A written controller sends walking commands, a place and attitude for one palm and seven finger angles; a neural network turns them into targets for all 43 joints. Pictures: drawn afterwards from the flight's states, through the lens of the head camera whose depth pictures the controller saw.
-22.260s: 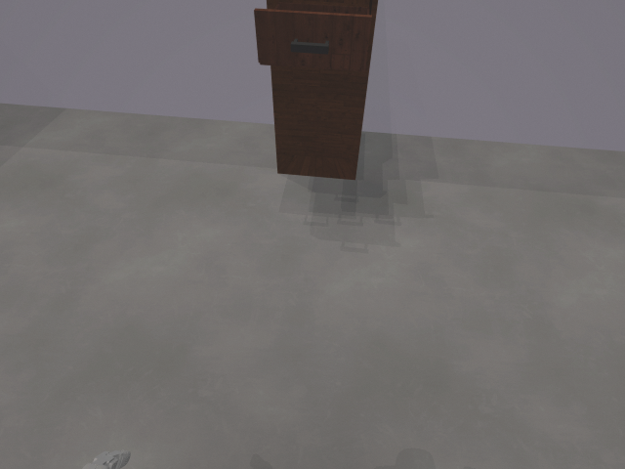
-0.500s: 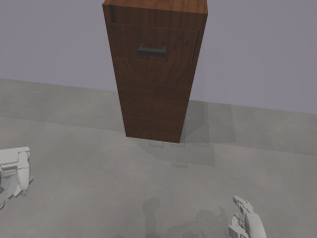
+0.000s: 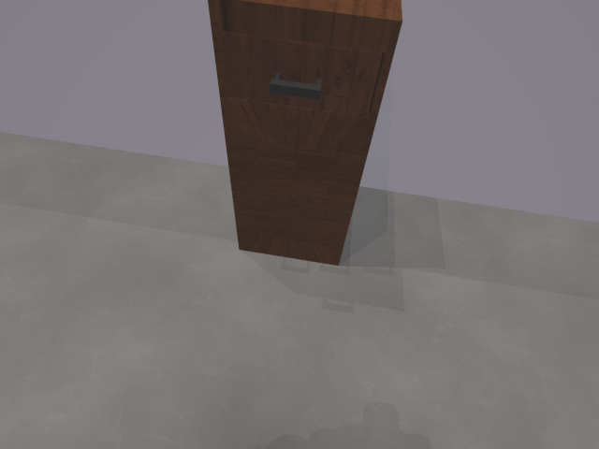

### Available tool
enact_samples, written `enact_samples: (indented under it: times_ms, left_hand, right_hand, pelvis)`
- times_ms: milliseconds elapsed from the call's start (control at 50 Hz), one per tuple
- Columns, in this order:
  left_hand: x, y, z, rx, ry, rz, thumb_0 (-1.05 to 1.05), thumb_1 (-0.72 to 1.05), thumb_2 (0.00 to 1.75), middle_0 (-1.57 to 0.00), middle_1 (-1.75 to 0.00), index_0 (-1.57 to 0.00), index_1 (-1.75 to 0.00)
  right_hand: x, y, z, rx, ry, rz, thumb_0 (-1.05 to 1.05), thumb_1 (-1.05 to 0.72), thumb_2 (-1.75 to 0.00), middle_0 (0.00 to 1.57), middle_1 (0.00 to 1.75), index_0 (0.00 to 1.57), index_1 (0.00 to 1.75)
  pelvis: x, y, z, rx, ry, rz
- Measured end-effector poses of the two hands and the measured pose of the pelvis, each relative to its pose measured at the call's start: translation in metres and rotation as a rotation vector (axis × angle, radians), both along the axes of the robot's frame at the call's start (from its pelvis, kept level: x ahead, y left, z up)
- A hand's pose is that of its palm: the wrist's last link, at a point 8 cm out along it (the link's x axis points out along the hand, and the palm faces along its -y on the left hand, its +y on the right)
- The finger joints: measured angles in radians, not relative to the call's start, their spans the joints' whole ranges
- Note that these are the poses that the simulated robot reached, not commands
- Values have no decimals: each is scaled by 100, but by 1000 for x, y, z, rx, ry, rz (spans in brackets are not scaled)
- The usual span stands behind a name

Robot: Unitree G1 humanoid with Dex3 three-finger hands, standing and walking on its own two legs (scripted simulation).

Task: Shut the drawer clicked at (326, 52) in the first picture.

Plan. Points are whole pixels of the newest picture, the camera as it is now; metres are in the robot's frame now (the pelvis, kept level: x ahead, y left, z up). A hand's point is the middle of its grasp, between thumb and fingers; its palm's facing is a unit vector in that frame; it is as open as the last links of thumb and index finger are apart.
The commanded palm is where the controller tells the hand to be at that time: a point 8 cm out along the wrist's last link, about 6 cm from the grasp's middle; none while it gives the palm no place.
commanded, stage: let the arm hang, fingers relaxed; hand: left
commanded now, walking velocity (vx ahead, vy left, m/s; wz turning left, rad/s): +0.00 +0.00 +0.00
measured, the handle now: (297, 84) +0.87 +0.05 +0.02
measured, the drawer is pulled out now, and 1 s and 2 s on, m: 0.00 0.00 0.00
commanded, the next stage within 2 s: look to check the result in 0.76 s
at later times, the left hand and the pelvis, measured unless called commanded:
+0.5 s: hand out of the picture +0.00 +0.17 -0.17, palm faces +0.03 -0.98 -0.18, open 7.1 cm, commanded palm none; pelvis +0.00 +0.00 +0.01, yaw -1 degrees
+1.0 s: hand out of the picture +0.00 +0.15 -0.17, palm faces +0.05 -0.98 -0.18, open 7.3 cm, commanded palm none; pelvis +0.02 -0.01 +0.01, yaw -1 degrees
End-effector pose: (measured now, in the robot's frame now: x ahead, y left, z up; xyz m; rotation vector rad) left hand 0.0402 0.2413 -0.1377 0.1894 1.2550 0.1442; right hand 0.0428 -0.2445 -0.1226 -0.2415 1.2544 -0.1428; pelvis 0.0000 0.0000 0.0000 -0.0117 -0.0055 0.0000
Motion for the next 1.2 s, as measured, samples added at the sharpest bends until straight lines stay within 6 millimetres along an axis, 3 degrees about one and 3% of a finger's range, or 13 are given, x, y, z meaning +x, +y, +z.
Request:
enact_samples:
  times_ms: [120, 240, 380, 520, 780, 980, 1200]
  left_hand:
    - [-59, 8, 2, 8, 168, 58, 1, 91, 90, -79, -100, -80, -97]
    - [-82, 6, 9, 17, 239, 80, 1, 91, 90, -56, -72, -57, -71]
    - [-66, -8, 7, -3, 197, 78, 1, 91, 90, -32, -45, -33, -45]
    - [-43, -28, 2, -46, 147, 60, 1, 91, 90, -23, -34, -23, -33]
    - [-40, -38, 1, -50, 167, 74, 1, 92, 90, -20, -30, -20, -30]
    - [-43, -44, 3, -45, 192, 82, 1, 91, 90, -20, -30, -20, -30]
    - [-33, -51, 3, -48, 181, 80, 0, 91, 90, -20, -30, -20, -30]
  right_hand:
    - [-46, 12, -8, 30, 158, -41, 1, -91, -90, 20, 30, 20, 30]
    - [-60, 27, -17, 78, 184, -75, 0, -91, -90, 20, 30, 20, 30]
    - [-57, 42, -22, 119, 162, -89, 0, -91, -90, 20, 30, 20, 30]
    - [-60, 41, -21, 119, 167, -110, 1, -92, -90, 20, 30, 20, 30]
    - [-65, 36, -20, 114, 205, -128, 0, -91, -90, 20, 30, 20, 30]
    - [-52, 30, -21, 118, 193, -125, 0, -91, -90, 20, 30, 20, 30]
    - [-40, 21, -20, 108, 183, -120, 0, -91, -90, 20, 30, 20, 30]
  pelvis:
    - [-2, 0, 4, -10, 1, 8]
    - [0, 3, 7, -3, -7, 2]
    - [2, 3, 8, 5, -18, -5]
    - [3, 0, 8, 10, -17, -11]
    - [11, -8, 9, 10, -17, -9]
    - [17, -14, 9, 11, -17, -12]
    - [24, -20, 10, 12, -16, -12]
